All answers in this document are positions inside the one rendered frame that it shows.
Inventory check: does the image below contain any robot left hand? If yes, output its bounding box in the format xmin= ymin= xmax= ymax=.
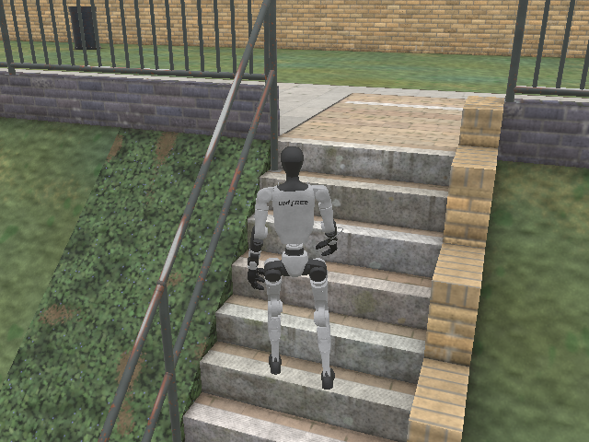
xmin=248 ymin=268 xmax=265 ymax=290

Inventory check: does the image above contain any robot right shin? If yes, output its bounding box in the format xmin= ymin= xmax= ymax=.
xmin=317 ymin=310 xmax=331 ymax=377

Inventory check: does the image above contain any left robot forearm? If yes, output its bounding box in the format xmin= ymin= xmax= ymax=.
xmin=248 ymin=226 xmax=263 ymax=270

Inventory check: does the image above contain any robot right upper arm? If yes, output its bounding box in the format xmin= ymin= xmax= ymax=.
xmin=312 ymin=185 xmax=335 ymax=233

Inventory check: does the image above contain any right robot forearm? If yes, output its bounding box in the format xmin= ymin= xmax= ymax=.
xmin=325 ymin=219 xmax=338 ymax=245

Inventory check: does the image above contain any robot left upper arm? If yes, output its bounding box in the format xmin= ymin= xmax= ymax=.
xmin=254 ymin=187 xmax=274 ymax=239

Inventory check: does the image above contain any robot right hand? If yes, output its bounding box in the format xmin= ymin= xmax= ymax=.
xmin=316 ymin=240 xmax=337 ymax=256

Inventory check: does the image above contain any robot left foot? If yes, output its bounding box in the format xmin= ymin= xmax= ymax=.
xmin=269 ymin=354 xmax=282 ymax=375

